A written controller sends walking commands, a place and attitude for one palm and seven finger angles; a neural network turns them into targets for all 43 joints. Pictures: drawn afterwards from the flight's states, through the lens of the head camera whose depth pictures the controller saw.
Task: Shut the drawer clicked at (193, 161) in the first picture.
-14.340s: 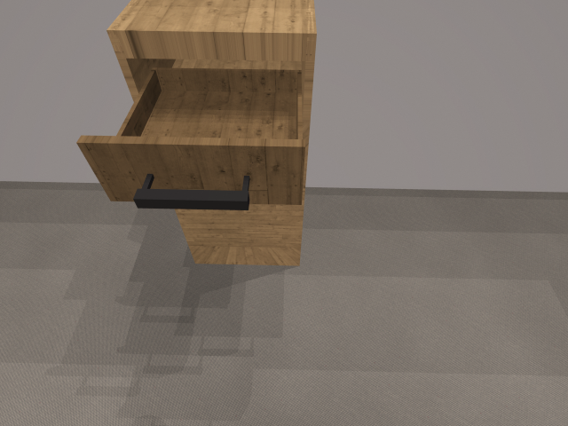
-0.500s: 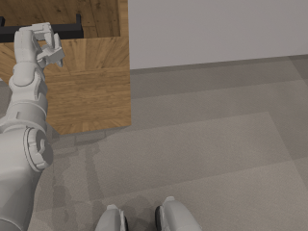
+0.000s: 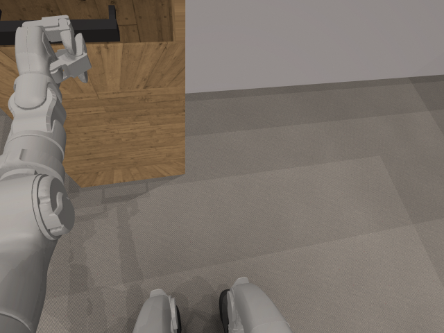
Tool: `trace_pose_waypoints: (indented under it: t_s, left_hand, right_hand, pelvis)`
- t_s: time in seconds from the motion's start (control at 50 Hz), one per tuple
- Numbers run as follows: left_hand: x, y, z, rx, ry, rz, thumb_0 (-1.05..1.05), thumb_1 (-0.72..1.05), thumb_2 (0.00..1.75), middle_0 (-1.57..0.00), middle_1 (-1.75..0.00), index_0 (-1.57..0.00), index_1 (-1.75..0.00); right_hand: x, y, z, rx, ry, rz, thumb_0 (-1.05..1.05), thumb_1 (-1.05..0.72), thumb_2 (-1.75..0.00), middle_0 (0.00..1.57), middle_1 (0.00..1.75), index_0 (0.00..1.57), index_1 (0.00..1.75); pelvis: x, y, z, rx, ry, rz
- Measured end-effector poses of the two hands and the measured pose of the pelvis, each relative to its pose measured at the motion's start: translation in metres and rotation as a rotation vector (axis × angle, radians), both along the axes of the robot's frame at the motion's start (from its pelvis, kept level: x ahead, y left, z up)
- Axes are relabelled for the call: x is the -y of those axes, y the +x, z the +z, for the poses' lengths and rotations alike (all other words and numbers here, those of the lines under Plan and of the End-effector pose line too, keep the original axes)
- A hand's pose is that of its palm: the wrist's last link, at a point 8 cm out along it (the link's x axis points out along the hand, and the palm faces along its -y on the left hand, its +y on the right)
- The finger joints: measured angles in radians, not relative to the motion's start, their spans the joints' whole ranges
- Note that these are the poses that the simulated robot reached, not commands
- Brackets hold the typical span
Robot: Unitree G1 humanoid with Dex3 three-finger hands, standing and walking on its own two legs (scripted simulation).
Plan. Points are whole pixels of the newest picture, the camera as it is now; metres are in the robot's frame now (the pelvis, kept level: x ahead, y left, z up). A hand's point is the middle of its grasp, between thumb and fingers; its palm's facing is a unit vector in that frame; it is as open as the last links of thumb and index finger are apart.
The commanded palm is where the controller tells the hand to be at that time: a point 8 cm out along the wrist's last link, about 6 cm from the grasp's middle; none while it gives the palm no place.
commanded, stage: pull the fist back off the drawer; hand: left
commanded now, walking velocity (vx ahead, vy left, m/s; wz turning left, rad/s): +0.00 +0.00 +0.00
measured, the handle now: (55, 22) +0.64 +0.20 +0.10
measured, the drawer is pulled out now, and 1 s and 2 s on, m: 0.00 0.00 0.00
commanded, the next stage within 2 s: draw the hand back to the body in 0.38 s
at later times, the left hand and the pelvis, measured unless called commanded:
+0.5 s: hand (80, 70) +0.54 +0.16 +0.09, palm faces +0.09 -1.00 -0.02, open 3.3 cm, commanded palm +0.49 +0.21 +0.11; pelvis +0.05 +0.00 +0.02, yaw -1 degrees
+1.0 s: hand (30, 127) +0.39 +0.18 +0.16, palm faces +0.08 -1.00 -0.03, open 3.3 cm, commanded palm +0.35 +0.23 +0.17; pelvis +0.05 -0.01 +0.05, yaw +1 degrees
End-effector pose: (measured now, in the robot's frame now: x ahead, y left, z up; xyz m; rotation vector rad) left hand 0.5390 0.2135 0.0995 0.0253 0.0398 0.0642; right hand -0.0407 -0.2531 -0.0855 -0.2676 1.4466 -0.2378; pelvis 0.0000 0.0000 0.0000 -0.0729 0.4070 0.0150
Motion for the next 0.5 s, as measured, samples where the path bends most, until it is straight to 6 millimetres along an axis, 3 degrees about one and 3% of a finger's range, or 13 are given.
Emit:
trace_pose_waypoints:
  t_s: [0.22, 0.5]
  left_hand:
    - [0.011, -0.007, -0.002, 0.007, -0.006, 0.009, 0.0, 0.84, 0.9, -1.39, -1.6, -1.4, -1.6]
    - [-0.001, -0.029, -0.005, 0.023, -0.006, 0.029, 0.02, 0.9, 0.9, -1.4, -1.6, -1.4, -1.6]
  right_hand:
    - [-0.007, 0.02, 0.002, 0.035, 0.045, -0.049, 0.0, -0.9, -0.9, 0.2, 0.3, 0.2, 0.3]
    - [0.007, 0.099, 0.002, 0.149, 0.048, -0.014, 0.0, -0.9, -0.9, 0.2, 0.3, 0.2, 0.3]
  pelvis:
    - [-0.001, 0.02, 0.012, 0.035, 0.019, -0.036]
    - [0.004, 0.047, 0.022, 0.075, 0.031, -0.032]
